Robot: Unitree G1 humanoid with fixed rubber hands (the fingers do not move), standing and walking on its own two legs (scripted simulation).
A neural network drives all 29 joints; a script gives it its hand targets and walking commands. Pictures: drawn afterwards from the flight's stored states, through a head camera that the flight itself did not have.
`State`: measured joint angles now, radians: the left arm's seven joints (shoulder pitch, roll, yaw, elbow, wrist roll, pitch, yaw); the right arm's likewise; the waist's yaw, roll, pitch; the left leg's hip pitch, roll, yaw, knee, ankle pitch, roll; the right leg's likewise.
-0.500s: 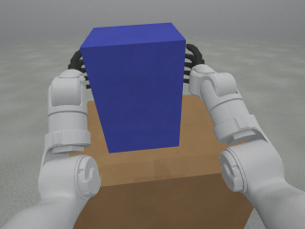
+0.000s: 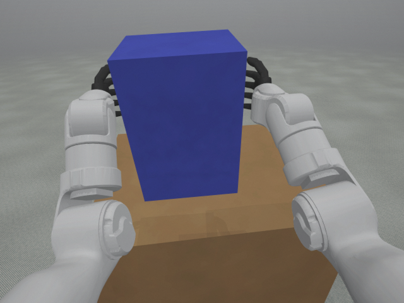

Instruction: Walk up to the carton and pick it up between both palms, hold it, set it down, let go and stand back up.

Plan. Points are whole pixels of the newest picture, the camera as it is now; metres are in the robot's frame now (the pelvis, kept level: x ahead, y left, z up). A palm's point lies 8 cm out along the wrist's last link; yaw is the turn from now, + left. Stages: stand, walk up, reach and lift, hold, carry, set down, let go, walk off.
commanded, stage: hold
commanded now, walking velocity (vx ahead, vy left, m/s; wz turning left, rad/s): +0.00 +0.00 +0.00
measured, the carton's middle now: (184, 118) +0.40 +0.01 +0.28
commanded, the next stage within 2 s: set down in 0.30 s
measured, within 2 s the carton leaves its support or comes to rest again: neither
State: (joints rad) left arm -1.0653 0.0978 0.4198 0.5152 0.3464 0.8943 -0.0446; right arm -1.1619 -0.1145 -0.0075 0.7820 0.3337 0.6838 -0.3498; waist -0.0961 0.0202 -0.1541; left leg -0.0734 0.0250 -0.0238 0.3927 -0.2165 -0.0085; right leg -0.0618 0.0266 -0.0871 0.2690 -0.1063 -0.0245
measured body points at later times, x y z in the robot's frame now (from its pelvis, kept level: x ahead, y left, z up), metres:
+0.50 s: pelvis +0.01 +0.00 +0.00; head -0.09 +0.01 +0.44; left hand +0.40 +0.14 +0.35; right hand +0.38 -0.14 +0.35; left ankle +0.01 +0.12 -0.75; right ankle +0.04 -0.10 -0.75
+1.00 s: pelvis +0.01 +0.00 +0.00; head -0.05 +0.03 +0.45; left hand +0.42 +0.15 +0.27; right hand +0.41 -0.14 +0.27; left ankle +0.01 +0.12 -0.75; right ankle +0.04 -0.10 -0.75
